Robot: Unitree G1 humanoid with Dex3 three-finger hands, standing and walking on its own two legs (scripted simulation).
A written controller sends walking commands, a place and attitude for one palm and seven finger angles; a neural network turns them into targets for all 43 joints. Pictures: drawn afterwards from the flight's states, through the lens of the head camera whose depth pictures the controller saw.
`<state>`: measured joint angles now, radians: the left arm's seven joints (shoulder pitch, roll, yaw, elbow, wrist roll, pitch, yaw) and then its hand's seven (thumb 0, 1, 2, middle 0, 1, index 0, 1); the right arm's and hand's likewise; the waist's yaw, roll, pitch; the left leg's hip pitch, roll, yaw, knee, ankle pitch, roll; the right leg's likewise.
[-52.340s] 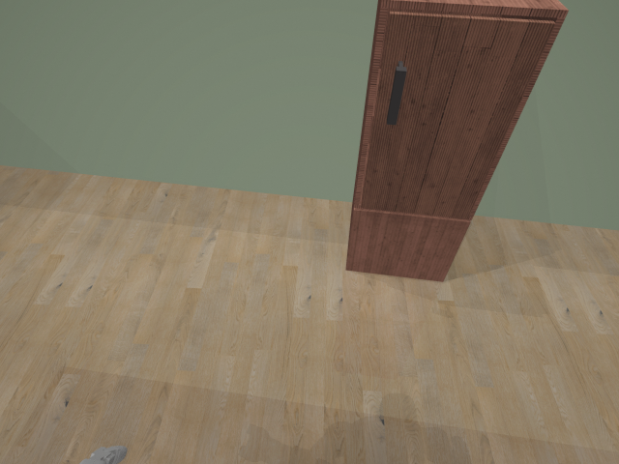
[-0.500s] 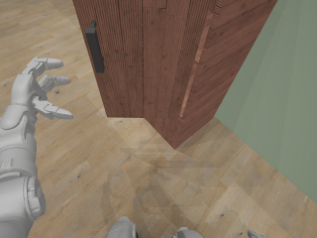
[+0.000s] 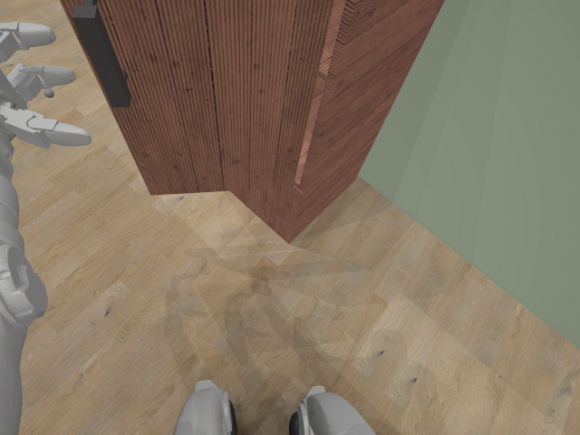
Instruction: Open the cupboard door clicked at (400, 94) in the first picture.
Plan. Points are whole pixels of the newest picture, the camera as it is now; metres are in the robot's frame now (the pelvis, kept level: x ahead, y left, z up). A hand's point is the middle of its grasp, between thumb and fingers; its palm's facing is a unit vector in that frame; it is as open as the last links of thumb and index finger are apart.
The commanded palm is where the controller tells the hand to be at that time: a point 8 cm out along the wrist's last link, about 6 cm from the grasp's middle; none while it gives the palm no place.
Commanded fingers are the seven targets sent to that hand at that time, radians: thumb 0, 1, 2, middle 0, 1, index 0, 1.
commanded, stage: move the hooked fingers beside the handle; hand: left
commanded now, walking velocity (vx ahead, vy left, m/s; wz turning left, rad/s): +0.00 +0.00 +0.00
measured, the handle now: (107, 51) +0.62 +0.20 +0.10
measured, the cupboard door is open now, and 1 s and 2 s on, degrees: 50 50 50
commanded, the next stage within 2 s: slide the fingers in behind the handle in 1.08 s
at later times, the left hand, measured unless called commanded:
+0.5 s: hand (51, 72) +0.57 +0.26 +0.10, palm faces +0.04 -1.00 +0.00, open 13.9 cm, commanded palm +0.56 +0.29 +0.10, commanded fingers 0.00 -0.50 0.30 -0.30 -1.20 -0.30 -1.20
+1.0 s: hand (60, 76) +0.57 +0.25 +0.10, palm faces +0.05 -1.00 -0.02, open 13.9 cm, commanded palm +0.56 +0.28 +0.10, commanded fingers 0.00 -0.50 0.30 -0.30 -1.20 -0.30 -1.20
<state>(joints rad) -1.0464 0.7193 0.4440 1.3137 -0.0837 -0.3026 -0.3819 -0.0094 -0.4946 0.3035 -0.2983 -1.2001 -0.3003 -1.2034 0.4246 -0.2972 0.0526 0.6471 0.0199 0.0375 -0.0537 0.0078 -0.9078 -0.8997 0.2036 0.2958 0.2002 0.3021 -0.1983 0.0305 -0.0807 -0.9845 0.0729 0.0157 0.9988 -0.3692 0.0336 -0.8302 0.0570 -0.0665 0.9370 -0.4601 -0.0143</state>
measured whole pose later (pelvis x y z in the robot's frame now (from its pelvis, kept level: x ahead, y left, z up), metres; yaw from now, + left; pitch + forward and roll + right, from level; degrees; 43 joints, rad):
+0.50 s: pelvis +0.02 +0.02 +0.00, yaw -2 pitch +25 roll -6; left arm -1.11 0.79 0.52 1.28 -0.03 -0.27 -0.36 -0.01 -0.49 0.30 -0.30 -1.20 -0.30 -1.20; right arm 0.48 -0.27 0.07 0.63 -0.02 0.08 -0.02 0.00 -0.91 -0.90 0.20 0.30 0.20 0.30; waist -0.24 0.04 -0.08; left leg -1.06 0.08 0.03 1.02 -0.40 0.05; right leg -0.89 0.07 -0.05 0.92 -0.46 0.00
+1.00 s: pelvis +0.01 +0.02 -0.01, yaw -1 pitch +24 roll -6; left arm -1.16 0.75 0.45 1.32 -0.01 -0.30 -0.30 -0.01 -0.49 0.30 -0.30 -1.20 -0.30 -1.20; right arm 0.41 -0.28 0.06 0.61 -0.02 0.07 -0.02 0.00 -0.91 -0.90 0.20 0.30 0.20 0.30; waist -0.24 0.04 -0.07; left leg -1.09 0.07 0.00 1.05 -0.40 0.05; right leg -0.91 0.06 -0.07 0.95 -0.47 0.00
